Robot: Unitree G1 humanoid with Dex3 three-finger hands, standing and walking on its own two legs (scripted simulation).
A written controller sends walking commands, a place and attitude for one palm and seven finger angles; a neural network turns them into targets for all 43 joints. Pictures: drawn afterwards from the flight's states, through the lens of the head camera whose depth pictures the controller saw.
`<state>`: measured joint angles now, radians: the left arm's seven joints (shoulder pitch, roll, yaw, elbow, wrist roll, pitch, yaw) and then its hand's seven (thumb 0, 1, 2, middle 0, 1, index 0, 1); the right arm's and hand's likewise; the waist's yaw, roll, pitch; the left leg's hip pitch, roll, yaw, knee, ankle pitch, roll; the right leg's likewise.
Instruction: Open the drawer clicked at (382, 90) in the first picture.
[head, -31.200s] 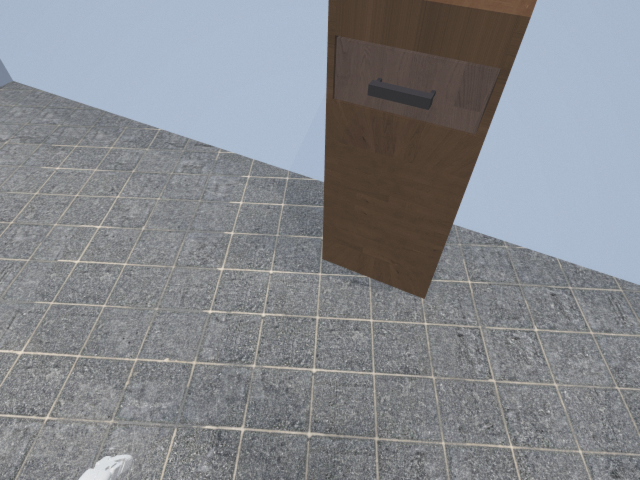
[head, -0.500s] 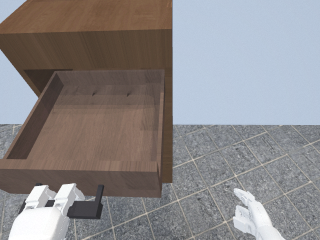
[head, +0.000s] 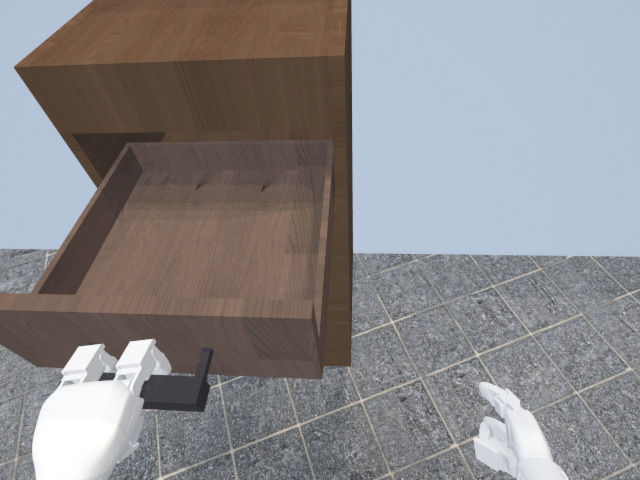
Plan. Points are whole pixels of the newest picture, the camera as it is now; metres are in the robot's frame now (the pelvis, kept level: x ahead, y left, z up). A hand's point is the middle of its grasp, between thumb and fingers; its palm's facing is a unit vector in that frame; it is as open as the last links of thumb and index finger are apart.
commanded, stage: open the thumb to release the handle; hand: left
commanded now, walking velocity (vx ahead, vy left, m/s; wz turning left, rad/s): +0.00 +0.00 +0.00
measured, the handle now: (141, 371) +0.22 +0.23 +0.06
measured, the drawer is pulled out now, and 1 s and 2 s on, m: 0.30 0.30 0.30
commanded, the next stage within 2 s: lift the hand off the handle in 0.36 s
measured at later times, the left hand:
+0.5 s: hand (117, 427) +0.16 +0.24 +0.05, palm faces +0.04 -0.11 -0.99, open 13.5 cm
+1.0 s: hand (116, 413) +0.17 +0.24 +0.06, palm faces +0.05 -0.11 -0.99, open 13.2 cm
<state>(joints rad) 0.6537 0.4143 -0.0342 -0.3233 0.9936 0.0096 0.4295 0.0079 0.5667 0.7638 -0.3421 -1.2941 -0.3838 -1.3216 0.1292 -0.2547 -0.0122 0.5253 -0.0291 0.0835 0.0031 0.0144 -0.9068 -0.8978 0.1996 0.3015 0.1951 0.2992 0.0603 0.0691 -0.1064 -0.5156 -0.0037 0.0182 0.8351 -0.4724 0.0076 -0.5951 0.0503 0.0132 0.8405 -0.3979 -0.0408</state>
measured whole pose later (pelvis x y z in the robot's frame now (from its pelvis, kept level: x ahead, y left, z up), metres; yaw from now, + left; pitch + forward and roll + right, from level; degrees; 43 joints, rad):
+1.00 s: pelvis -0.01 +0.01 +0.01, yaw +2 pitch +5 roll +0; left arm 0.46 0.39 -0.12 -0.28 1.01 0.07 0.28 0.00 -0.49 0.30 -0.34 -1.20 -0.43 -1.26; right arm 0.10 -0.22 0.02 0.57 -0.02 0.07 -0.03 0.02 -0.91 -0.90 0.20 0.30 0.20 0.30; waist 0.11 0.08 -0.07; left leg -0.40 -0.03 -0.01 0.73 -0.41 0.02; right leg -0.46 0.02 -0.01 0.72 -0.35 -0.02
